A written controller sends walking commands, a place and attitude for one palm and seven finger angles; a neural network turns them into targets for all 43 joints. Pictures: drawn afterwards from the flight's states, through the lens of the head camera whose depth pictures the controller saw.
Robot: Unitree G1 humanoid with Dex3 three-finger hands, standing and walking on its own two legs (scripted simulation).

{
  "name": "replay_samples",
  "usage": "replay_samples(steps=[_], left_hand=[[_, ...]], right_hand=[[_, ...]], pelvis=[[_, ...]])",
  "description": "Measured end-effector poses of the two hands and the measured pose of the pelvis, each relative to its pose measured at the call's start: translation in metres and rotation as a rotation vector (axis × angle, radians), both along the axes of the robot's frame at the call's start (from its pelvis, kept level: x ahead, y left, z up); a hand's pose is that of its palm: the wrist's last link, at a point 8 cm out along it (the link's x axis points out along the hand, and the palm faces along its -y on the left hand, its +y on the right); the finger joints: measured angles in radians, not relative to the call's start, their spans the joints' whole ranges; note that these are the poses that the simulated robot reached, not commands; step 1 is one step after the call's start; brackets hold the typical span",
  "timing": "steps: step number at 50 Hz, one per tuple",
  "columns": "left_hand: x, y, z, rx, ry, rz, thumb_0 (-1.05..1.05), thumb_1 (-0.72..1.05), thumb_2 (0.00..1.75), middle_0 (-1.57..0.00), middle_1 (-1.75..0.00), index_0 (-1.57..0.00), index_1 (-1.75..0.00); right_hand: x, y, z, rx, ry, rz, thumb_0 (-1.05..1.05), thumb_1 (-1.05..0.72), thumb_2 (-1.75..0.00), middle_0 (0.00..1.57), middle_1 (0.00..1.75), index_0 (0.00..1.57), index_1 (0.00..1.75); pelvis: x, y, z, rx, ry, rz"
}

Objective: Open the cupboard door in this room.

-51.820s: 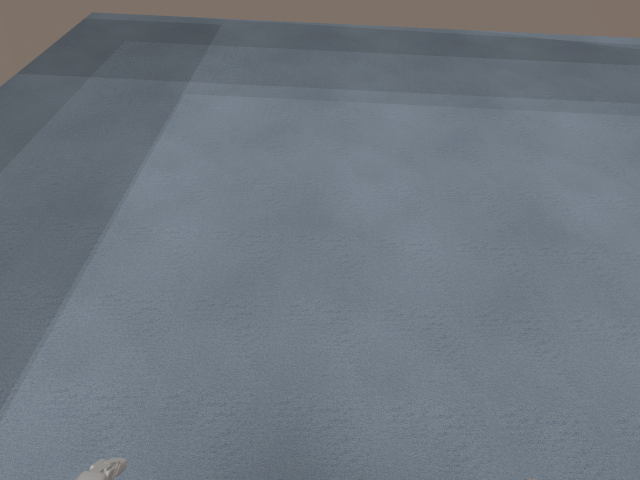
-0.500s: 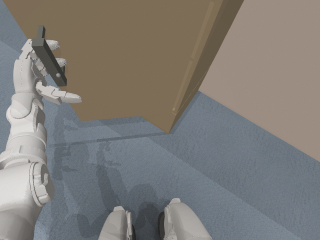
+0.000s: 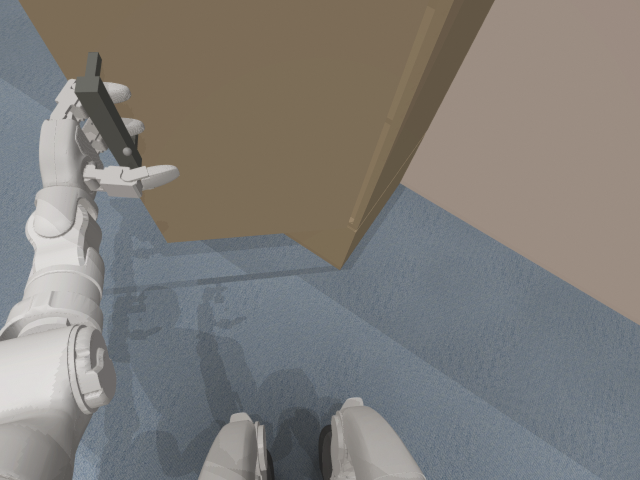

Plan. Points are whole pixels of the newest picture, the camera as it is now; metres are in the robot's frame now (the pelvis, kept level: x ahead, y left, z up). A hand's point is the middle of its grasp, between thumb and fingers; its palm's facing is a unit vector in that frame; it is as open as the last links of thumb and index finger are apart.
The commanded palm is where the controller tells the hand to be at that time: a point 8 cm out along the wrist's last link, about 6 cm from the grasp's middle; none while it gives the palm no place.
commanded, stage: close the thumb around the handle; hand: left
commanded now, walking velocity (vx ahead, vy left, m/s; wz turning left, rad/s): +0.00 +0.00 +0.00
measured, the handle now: (114, 117) +0.55 +0.22 +0.05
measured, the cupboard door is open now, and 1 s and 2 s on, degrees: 42 57 83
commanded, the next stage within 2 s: pull the door open along its arc in 0.42 s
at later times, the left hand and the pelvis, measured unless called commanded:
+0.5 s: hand (132, 151) +0.50 +0.20 +0.05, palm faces +0.07 -1.00 -0.02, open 5.7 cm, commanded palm +0.48 +0.24 +0.05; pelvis +0.00 +0.00 +0.00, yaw +0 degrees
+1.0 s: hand (152, 224) +0.40 +0.16 +0.05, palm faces +0.12 -0.99 +0.04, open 6.1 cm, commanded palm +0.33 +0.22 +0.05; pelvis +0.02 +0.00 +0.02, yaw -1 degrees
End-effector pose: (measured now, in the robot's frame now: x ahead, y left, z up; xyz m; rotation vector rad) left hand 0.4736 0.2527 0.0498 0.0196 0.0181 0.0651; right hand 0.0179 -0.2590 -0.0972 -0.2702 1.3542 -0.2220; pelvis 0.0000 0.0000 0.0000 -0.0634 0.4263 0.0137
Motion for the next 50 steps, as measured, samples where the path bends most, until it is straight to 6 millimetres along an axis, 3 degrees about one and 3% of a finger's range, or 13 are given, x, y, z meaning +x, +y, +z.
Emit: replay_samples(steps=[17,30,36,43,47,50], left_hand=[[0.000,-0.005,0.000,-0.002,0.000,0.003,0.01,0.71,0.82,-0.38,-1.33,-0.38,-1.32],[0.000,-0.006,0.000,-0.005,0.001,0.006,0.01,0.73,0.82,-0.37,-1.34,-0.36,-1.34],[-0.009,-0.008,0.000,-0.006,0.001,0.007,0.01,0.73,0.79,-0.36,-1.35,-0.35,-1.34],[-0.042,-0.014,0.000,-0.009,-0.004,-0.016,0.01,0.72,0.75,-0.35,-1.35,-0.34,-1.34],[-0.074,-0.024,-0.001,-0.024,-0.011,-0.027,0.01,0.71,0.73,-0.33,-1.34,-0.34,-1.34],[-0.101,-0.040,-0.001,-0.058,-0.019,0.057,0.02,0.70,0.74,-0.33,-1.33,-0.34,-1.31]], right_hand=[[-0.004,0.000,0.000,0.002,0.015,-0.005,0.00,-0.90,-0.90,0.20,0.30,0.20,0.30],[-0.002,-0.003,0.000,0.002,0.004,-0.007,0.00,-0.90,-0.90,0.20,0.30,0.20,0.30],[0.002,-0.002,0.003,0.016,-0.009,-0.021,0.01,-0.90,-0.90,0.20,0.30,0.20,0.30],[0.024,0.003,0.010,0.049,-0.070,-0.025,0.01,-0.90,-0.90,0.20,0.30,0.20,0.30],[0.051,0.006,0.016,0.068,-0.146,-0.005,0.01,-0.90,-0.90,0.20,0.30,0.20,0.30],[0.077,0.010,0.018,0.085,-0.218,0.036,0.01,-0.90,-0.90,0.20,0.30,0.20,0.30]], pelvis=[[0.001,-0.001,0.001,0.001,0.002,0.000],[0.001,-0.003,0.001,0.004,0.000,-0.003],[0.005,-0.003,0.005,0.008,-0.007,-0.013],[0.013,-0.002,0.015,0.016,-0.031,-0.020],[0.019,0.000,0.020,0.019,-0.048,-0.024],[0.022,0.001,0.022,0.023,-0.061,-0.026]])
